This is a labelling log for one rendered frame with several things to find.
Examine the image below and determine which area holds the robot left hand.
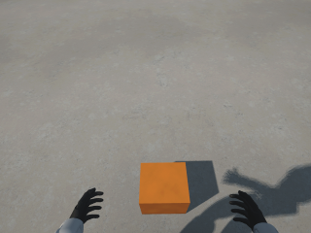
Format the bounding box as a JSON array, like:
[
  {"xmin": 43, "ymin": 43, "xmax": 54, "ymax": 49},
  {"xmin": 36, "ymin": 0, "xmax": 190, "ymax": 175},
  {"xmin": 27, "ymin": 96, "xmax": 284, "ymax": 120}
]
[{"xmin": 69, "ymin": 187, "xmax": 104, "ymax": 223}]

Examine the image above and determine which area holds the robot left forearm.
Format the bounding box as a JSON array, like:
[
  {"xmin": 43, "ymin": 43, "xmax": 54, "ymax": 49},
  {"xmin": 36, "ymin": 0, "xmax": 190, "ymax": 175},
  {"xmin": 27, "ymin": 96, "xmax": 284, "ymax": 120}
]
[{"xmin": 54, "ymin": 217, "xmax": 84, "ymax": 233}]

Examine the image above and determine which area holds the robot right forearm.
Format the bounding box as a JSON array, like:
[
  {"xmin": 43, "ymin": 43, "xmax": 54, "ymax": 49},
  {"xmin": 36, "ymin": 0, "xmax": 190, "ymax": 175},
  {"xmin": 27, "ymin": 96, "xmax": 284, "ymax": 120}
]
[{"xmin": 253, "ymin": 222, "xmax": 279, "ymax": 233}]

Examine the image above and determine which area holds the robot right hand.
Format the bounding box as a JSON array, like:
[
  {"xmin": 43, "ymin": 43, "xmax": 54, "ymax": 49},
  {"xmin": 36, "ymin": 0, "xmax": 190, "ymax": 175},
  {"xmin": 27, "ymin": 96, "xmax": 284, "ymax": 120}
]
[{"xmin": 228, "ymin": 190, "xmax": 267, "ymax": 232}]

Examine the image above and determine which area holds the carton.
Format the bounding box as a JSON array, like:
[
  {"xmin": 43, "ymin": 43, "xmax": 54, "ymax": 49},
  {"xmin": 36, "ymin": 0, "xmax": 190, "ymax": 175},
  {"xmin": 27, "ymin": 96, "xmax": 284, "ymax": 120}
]
[{"xmin": 139, "ymin": 162, "xmax": 190, "ymax": 215}]

